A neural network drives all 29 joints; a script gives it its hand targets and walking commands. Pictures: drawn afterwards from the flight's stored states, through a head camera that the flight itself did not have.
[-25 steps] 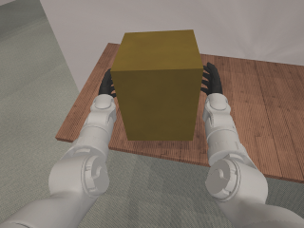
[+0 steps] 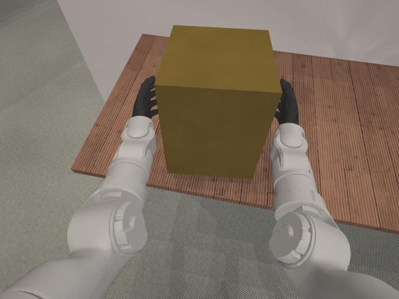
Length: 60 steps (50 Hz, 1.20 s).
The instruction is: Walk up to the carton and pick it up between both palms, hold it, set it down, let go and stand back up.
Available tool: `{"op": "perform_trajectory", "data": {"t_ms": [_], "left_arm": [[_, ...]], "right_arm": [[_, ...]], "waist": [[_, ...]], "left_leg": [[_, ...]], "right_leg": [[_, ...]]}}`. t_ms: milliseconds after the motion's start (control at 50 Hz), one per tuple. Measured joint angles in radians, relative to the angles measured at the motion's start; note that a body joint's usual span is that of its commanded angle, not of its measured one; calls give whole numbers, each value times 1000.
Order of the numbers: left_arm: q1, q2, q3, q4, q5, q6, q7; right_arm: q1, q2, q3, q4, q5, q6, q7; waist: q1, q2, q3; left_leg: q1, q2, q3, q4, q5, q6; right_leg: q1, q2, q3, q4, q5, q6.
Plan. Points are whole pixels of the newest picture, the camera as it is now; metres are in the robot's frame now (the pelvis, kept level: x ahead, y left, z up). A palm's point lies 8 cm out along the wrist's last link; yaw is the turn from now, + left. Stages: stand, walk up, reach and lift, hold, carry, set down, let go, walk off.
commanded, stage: set down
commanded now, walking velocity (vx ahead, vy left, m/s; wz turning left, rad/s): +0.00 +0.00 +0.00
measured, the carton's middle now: (214, 106) +0.50 -0.04 +0.05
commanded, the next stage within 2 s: let go in 1.40 s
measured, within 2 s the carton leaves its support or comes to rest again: rests again in 0.50 s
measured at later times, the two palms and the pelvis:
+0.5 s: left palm (140, 112) +0.46 +0.11 +0.07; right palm (287, 115) +0.45 -0.18 +0.08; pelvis -0.01 +0.00 +0.00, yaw -3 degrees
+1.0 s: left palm (110, 78) +0.47 +0.15 +0.15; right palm (325, 85) +0.44 -0.22 +0.16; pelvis -0.04 +0.01 -0.02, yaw -5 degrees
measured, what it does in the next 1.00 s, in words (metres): stands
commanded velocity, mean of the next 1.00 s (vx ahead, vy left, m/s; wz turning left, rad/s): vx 0.00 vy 0.00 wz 0.00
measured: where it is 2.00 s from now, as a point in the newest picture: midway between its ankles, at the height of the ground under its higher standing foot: outside the picture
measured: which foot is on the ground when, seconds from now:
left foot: down 0.00-1.00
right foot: down 0.00-1.00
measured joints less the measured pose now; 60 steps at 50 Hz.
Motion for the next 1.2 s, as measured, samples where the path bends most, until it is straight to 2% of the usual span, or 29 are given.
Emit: {"op": "perform_trajectory", "data": {"t_ms": [280, 400, 460, 540, 660, 740, 860, 1020, 1120, 1200], "left_arm": [[-9, -4, 20, 5, 9, -19, -11], [-25, 24, 14, 55, -24, -39, -21], [-44, 60, -16, 108, -76, -58, -17], [-99, 133, -139, 182, -217, -88, 14], [-240, 243, -329, 252, -419, -23, 48], [-321, 301, -438, 303, -529, 18, 49], [-347, 347, -534, 294, -629, 65, 51], [-339, 385, -608, 205, -710, 153, 68], [-371, 368, -558, 293, -641, 116, 55], [-317, 331, -488, 292, -563, 64, 33]], "right_arm": [[-12, 0, -15, -19, -31, 10, 11], [-29, -34, 38, 26, 14, 26, 9], [-54, -78, 123, 94, 101, 34, -1], [-127, -153, 308, 207, 314, 44, -30], [-270, -245, 505, 315, 541, 90, -56], [-356, -297, 590, 388, 647, 121, -56], [-396, -362, 642, 421, 742, 163, -36], [-434, -415, 653, 408, 788, 244, -3], [-447, -380, 593, 414, 727, 259, -7], [-379, -310, 538, 377, 659, 229, -12]], "waist": [[15, 3, -2], [30, -4, -30], [40, -11, -54], [46, -13, -93], [42, -9, -116], [35, -7, -111], [27, -18, -107], [19, -25, -122], [-9, -15, -91], [-27, -22, -74]], "left_leg": [[-19, 1, 10, 12, -5, 0], [-54, 6, 28, 30, -11, 0], [-89, 10, 44, 48, -17, 1], [-171, 15, 61, 103, -32, 3], [-272, 22, 65, 191, -56, 4], [-305, 30, 64, 241, -71, 5], [-322, 38, 60, 280, -81, 4], [-342, 40, 52, 306, -83, 3], [-326, 41, 27, 327, -87, -1], [-301, 38, 19, 317, -81, -3]], "right_leg": [[-22, 0, 10, 11, -1, 2], [-71, 4, 27, 43, -7, 2], [-118, 6, 43, 73, -11, 4], [-206, 10, 60, 127, -16, 12], [-283, 15, 61, 163, -16, 7], [-301, 21, 59, 177, -11, 9], [-305, 28, 54, 187, -6, 6], [-321, 28, 43, 208, -6, 4], [-287, 31, 19, 206, -7, -2], [-262, 29, 11, 202, -6, -4]]}}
